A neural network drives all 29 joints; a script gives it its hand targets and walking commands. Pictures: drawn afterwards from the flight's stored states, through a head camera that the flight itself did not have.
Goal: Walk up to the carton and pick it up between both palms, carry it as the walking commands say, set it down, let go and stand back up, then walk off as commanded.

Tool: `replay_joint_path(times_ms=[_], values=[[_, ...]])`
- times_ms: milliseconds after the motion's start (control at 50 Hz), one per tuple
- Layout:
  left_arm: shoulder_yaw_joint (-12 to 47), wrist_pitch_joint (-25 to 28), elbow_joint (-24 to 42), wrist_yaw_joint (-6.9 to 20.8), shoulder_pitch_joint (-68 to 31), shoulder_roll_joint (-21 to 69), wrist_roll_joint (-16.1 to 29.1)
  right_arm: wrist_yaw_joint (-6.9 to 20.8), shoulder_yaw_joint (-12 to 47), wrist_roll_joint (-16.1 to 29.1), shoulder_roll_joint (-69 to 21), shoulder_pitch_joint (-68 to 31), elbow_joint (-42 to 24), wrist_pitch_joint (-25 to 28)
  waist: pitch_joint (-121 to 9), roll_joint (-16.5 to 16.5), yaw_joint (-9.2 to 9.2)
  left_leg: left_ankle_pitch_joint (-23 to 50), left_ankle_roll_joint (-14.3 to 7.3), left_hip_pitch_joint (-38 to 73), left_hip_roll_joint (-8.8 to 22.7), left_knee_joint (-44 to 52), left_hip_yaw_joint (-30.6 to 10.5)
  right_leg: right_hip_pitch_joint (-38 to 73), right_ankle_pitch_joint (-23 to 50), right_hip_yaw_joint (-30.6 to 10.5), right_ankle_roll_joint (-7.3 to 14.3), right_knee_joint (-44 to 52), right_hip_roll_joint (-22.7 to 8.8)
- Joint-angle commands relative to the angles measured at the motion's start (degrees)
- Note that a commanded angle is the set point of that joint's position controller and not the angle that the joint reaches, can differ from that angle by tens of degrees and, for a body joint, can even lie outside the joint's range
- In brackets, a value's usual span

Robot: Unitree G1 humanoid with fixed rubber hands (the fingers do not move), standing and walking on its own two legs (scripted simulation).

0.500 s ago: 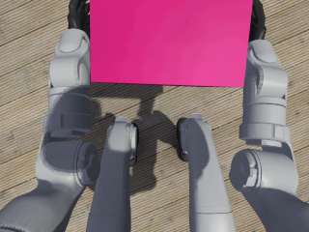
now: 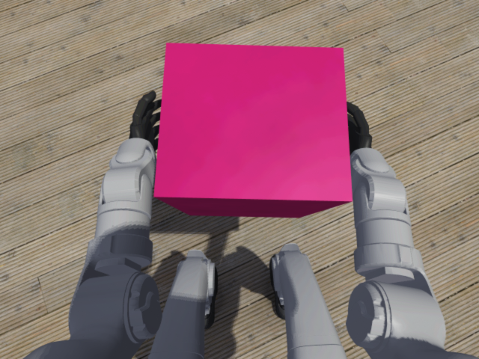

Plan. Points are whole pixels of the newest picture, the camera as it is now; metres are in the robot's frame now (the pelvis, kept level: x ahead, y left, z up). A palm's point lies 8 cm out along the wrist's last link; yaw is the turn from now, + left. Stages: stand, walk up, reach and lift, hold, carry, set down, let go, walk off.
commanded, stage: reach and lift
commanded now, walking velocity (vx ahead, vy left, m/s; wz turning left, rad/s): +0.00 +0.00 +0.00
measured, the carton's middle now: (248, 151) +0.45 -0.02 -0.11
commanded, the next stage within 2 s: none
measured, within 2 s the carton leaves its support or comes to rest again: neither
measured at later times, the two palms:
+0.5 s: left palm (114, 127) +0.44 +0.15 +0.04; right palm (383, 136) +0.41 -0.19 +0.04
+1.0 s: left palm (79, 123) +0.41 +0.16 +0.11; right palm (417, 124) +0.39 -0.19 +0.11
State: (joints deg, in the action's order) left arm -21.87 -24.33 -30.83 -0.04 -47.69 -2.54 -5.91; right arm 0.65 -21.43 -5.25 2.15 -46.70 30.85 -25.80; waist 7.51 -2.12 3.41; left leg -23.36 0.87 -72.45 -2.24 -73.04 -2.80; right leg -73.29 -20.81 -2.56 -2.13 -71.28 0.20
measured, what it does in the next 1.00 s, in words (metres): rises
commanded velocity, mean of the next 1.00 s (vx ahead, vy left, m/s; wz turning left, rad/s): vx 0.00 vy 0.00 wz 0.00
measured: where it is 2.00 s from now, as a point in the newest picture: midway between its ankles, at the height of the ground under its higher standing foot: (244, 302)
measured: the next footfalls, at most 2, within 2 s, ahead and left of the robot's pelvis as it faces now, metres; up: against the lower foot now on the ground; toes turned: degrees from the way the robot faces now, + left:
none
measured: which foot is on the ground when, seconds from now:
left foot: down 0.00-1.00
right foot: down 0.00-1.00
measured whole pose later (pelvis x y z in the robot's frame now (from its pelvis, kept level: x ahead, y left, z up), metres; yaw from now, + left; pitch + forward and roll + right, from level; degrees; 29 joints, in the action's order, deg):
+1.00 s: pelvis +0.10 +0.00 +0.13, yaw +0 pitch +6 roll -1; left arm -17.8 -25.9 -22.1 4.8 -15.8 4.9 -12.2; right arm 7.2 -18.4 -12.3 -4.9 -16.4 22.1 -28.6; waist -0.4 -0.2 2.7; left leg -13.8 0.2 -20.0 -0.6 -27.4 -3.4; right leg -20.5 -11.1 -2.4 -1.4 -25.2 -0.1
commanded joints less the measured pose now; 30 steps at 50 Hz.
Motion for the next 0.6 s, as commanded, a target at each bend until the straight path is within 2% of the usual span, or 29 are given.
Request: replay_joint_path(times_ms=[0, 40, 60, 80, 100, 120, 140, 160, 180, 200, 220, 240, 260, 280, 300, 320, 340, 360, 380, 400, 420, 440, 460, 480, 500, 520, 540, 560, 580], values=[[33.0, 2.4, 0.4, 15.1, -37.4, 61.3, 6.5, 14.7, 31.3, 7.8, -61.1, -40.7, -4.2, 3.3, -66.9, 1.4, 0.95, 3.3, -2.5, 23.2, -6.1, 13.4, 0.9, 29.4, 4.3, 2.6, 1.0, 9.3, 7.8], [31.2, 2.3, -2.1, 15.9, -34.4, 62.8, 4.7, 14.3, 29.5, 4.6, -63.0, -36.2, -3.1, 3.6, -61.0, 1.7, 1.29, 1.5, -2.1, 20.2, -6.7, 16.2, 1.6, 33.3, 4.9, 2.2, 1.9, 13.4, 7.6], [28.1, 1.3, -7.1, 16.1, -31.1, 62.5, 2.7, 14.8, 27.3, 4.1, -61.0, -35.4, -0.1, 2.6, -55.2, 1.2, -0.23, -1.9, -2.3, 19.3, -6.1, 17.6, 1.4, 30.3, 1.2, 2.7, 2.0, 13.8, 7.0], [27.4, 2.1, -5.1, 15.9, -29.7, 64.4, 1.9, 15.1, 26.8, 3.8, -61.0, -35.6, 0.0, 3.2, -56.0, -0.7, -0.74, 0.1, -2.4, 23.1, -5.8, 18.9, 0.6, 29.7, 2.2, 2.6, 2.5, 13.9, 7.4], [27.5, 3.4, -1.1, 15.9, -33.1, 59.8, 1.1, 15.5, 25.7, 3.0, -62.8, -32.3, 3.1, 3.1, -53.2, 1.9, -0.5, 0.3, -2.2, 18.5, -5.9, 17.6, 1.8, 28.8, 3.9, 1.2, 2.3, 15.1, 7.4], [24.2, 2.4, -5.4, 16.3, -24.4, 60.2, -0.3, 15.6, 25.8, 2.1, -65.0, -29.4, 1.7, 2.7, -51.1, 4.2, -2.45, 3.8, -2.8, 21.3, -5.8, 19.6, 1.3, 30.7, 6.3, 2.0, 1.9, 17.0, 7.3], [23.7, 2.1, -7.4, 16.6, -20.9, 59.3, -1.6, 15.2, 23.0, 0.0, -62.2, -24.3, 3.6, 2.7, -47.9, 3.4, -0.18, 8.7, -2.3, 21.6, -5.9, 20.7, 1.2, 31.0, 11.6, 2.1, 1.7, 18.6, 6.8], [25.9, 3.3, -1.7, 16.9, -26.0, 58.7, 0.0, 14.9, 22.5, -0.7, -63.6, -23.0, 5.3, 2.5, -50.7, 3.6, 0.67, 6.8, -2.2, 22.6, -5.7, 21.7, 0.6, 34.2, 10.1, 1.5, 1.7, 18.9, 6.8], [25.9, 3.5, -0.1, 16.8, -25.6, 56.9, -0.1, 15.0, 21.6, -1.3, -64.8, -19.2, 6.9, 2.3, -48.9, 3.8, 0.24, 9.0, -2.1, 24.3, -5.3, 21.6, 0.8, 34.0, 12.1, 1.3, 1.9, 20.1, 6.9], [24.3, 2.9, -4.0, 16.9, -22.6, 59.1, -2.1, 15.2, 20.5, -2.9, -62.3, -19.1, 4.9, 3.2, -46.2, 1.1, 1.12, 6.4, -1.7, 23.8, -5.5, 23.3, 1.0, 32.7, 9.9, 1.6, 2.3, 20.7, 6.7], [23.7, 2.6, -5.6, 16.5, -18.8, 57.9, -3.7, 15.2, 20.1, -2.9, -59.6, -18.3, 3.5, 3.6, -44.6, -1.6, 0.65, 12.7, -1.3, 26.7, -5.1, 23.9, 0.5, 31.8, 15.8, 1.5, 2.4, 20.7, 6.6], [27.5, 3.1, -2.4, 17.0, -17.1, 60.6, -2.9, 16.0, 24.2, -1.6, -60.6, -19.1, -1.1, 4.6, -49.6, -3.2, -2.22, 15.8, -1.1, 28.7, -5.7, 24.6, 1.1, 35.5, 19.0, 0.6, 3.1, 21.3, 7.0], [23.9, 3.6, -5.2, 16.1, -15.2, 59.3, -4.0, 15.7, 22.1, -3.0, -60.1, -16.2, 1.0, 4.6, -46.0, -0.5, -0.38, 18.8, -1.5, 28.2, -5.4, 24.3, 0.1, 35.3, 20.9, 1.0, 2.2, 21.8, 7.0], [29.6, 4.7, 1.0, 16.5, -17.1, 62.0, 0.1, 15.6, 27.0, -0.4, -62.9, -17.1, -3.2, 5.3, -53.9, 0.5, 0.59, 21.7, -1.2, 34.0, -5.6, 25.3, -0.2, 40.3, 23.4, 0.8, 2.0, 23.4, 7.4], [29.3, 5.7, 0.6, 16.3, -14.7, 62.1, -0.2, 15.5, 27.4, 0.1, -63.4, -16.3, -3.3, 5.9, -54.4, 0.9, 0.34, 24.9, -1.4, 34.4, -5.3, 25.8, -0.4, 41.4, 27.0, 1.3, 1.3, 23.1, 7.0], [32.9, 6.0, 4.5, 16.0, -13.0, 62.8, 0.4, 16.1, 26.0, -1.5, -63.5, -8.9, -1.5, 5.9, -55.5, 1.2, 1.83, 28.9, -0.6, 35.9, -4.7, 25.7, -1.5, 40.4, 29.1, 0.9, 2.0, 23.5, 7.7], [31.8, 5.4, 2.0, 15.8, -7.8, 59.2, -1.4, 15.5, 27.5, -1.7, -62.2, -7.9, -3.5, 6.2, -52.4, -0.1, 0.53, 32.1, -1.1, 34.8, -4.9, 27.9, -0.8, 43.0, 34.7, 1.2, 1.0, 24.7, 6.5], [34.1, 6.1, 5.6, 15.5, -8.2, 61.4, 0.0, 15.4, 29.2, -1.1, -62.1, -5.7, -5.3, 6.7, -54.5, -0.3, 0.96, 34.9, -0.7, 40.1, -4.8, 28.1, -2.0, 43.7, 35.0, -0.9, 1.4, 26.3, 6.2], [35.2, 6.6, 4.0, 15.7, -8.1, 61.9, 0.4, 14.9, 32.1, 0.5, -62.6, -8.4, -9.4, 7.2, -55.0, 2.1, 0.7, 32.6, -1.4, 38.8, -5.5, 27.8, -1.8, 44.2, 35.1, -0.1, 0.9, 26.1, 6.6], [36.5, 7.1, 5.9, 15.4, -5.9, 62.2, -0.5, 15.8, 33.5, 1.9, -63.4, -8.5, -11.2, 8.2, -56.6, -1.3, -0.75, 32.7, -1.1, 40.8, -5.2, 28.7, -1.6, 44.3, 33.3, -0.6, 1.1, 26.8, 6.4], [36.7, 6.3, 5.8, 15.5, -6.0, 63.2, 1.2, 15.5, 32.3, 0.9, -59.6, -7.0, -11.2, 8.2, -54.6, -3.1, 0.31, 35.7, 0.1, 41.6, -5.2, 29.9, -1.3, 45.4, 34.7, -0.4, 1.9, 27.9, 6.2], [36.5, 6.3, 5.1, 14.8, -5.6, 60.8, -0.2, 15.5, 32.4, 0.2, -61.0, -8.4, -10.3, 7.9, -52.8, 0.7, -0.56, 35.9, -0.4, 41.0, -4.7, 29.9, -2.4, 44.1, 34.9, -0.3, 1.1, 28.0, 6.6], [41.1, 6.3, 12.0, 15.1, -7.3, 62.4, 3.8, 15.4, 36.2, 2.2, -61.1, -7.5, -14.8, 7.6, -57.6, 0.0, 0.26, 33.8, 0.0, 45.5, -5.7, 31.5, -1.2, 50.7, 35.2, -0.5, 1.7, 30.1, 7.3], [37.4, 5.3, 5.5, 15.0, -4.4, 60.5, 1.8, 15.6, 31.5, 1.1, -58.1, -7.6, -10.9, 7.4, -52.0, 0.1, 1.3, 32.4, -0.2, 44.9, -3.9, 32.4, -2.8, 45.7, 31.1, 0.0, 1.4, 29.6, 6.3], [39.2, 5.3, 9.0, 14.4, -6.4, 60.6, 2.7, 15.5, 34.6, 2.4, -60.6, -5.4, -11.3, 6.5, -52.1, 0.9, -0.3, 31.1, -0.2, 46.4, -5.1, 33.0, -1.7, 50.1, 31.3, -0.5, 1.8, 31.2, 6.6], [37.3, 5.5, 4.9, 14.8, -2.5, 60.4, 1.5, 15.4, 35.1, 2.1, -57.9, -8.2, -13.9, 7.5, -52.1, 1.8, 0.55, 30.5, -0.5, 45.3, -4.8, 32.8, -1.8, 50.7, 31.4, 0.0, 1.2, 30.5, 6.1], [38.5, 6.4, 8.9, 14.9, -3.4, 59.7, 1.8, 15.6, 35.6, 2.5, -60.3, -6.7, -13.2, 7.5, -53.4, 3.0, -0.63, 36.3, -1.0, 46.1, -4.8, 33.8, -2.3, 52.7, 37.1, 0.2, 1.0, 31.7, 6.6], [40.1, 6.5, 9.8, 14.9, -4.1, 59.9, 2.4, 15.2, 35.6, 1.8, -61.0, -3.2, -12.9, 7.2, -53.9, 2.8, 1.71, 34.6, -0.5, 46.1, -4.8, 33.3, -1.7, 54.0, 37.4, -0.8, 0.9, 32.4, 6.3], [39.0, 5.6, 8.1, 14.5, -3.8, 60.7, 2.1, 15.6, 35.6, 2.9, -59.5, -6.6, -13.8, 6.7, -51.6, 1.5, -1.3, 30.8, -0.8, 48.3, -4.9, 34.7, -2.0, 51.9, 30.3, 0.3, 0.9, 31.8, 6.6]])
